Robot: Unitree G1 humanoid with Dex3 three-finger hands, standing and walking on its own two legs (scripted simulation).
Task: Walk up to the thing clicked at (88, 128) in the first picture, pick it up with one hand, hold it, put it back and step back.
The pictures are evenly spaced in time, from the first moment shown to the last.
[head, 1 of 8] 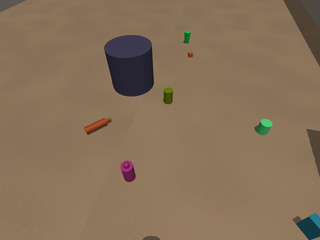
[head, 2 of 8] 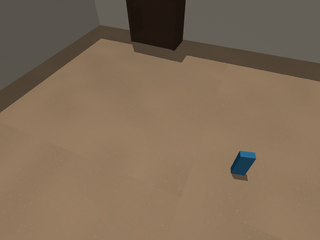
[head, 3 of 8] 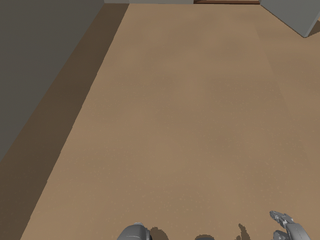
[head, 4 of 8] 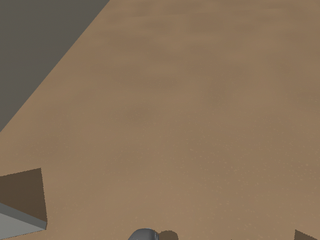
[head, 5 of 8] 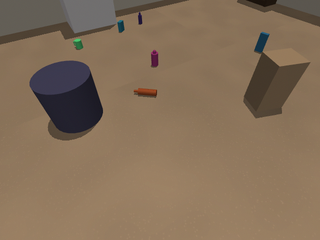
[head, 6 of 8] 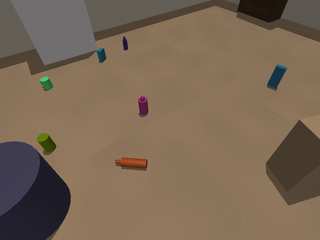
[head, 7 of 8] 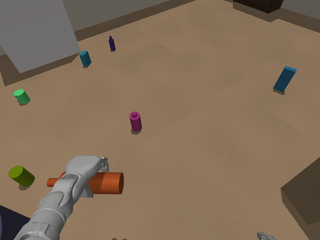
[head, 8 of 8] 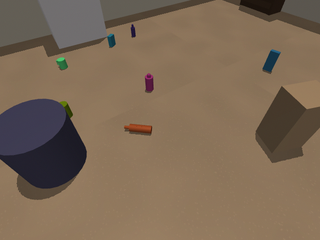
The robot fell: no
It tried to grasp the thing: yes
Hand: left
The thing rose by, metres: 0.66
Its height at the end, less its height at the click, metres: +0.00
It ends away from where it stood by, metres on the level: 0.01
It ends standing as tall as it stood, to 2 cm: yes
